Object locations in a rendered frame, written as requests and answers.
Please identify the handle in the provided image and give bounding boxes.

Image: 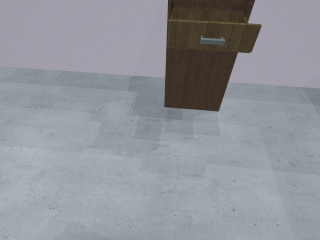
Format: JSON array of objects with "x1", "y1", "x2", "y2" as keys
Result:
[{"x1": 200, "y1": 35, "x2": 225, "y2": 45}]

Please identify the cabinet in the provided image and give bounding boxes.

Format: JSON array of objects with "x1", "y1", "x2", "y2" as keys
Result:
[{"x1": 164, "y1": 0, "x2": 255, "y2": 112}]

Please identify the drawer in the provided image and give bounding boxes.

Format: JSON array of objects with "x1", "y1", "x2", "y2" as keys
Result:
[{"x1": 167, "y1": 8, "x2": 262, "y2": 53}]

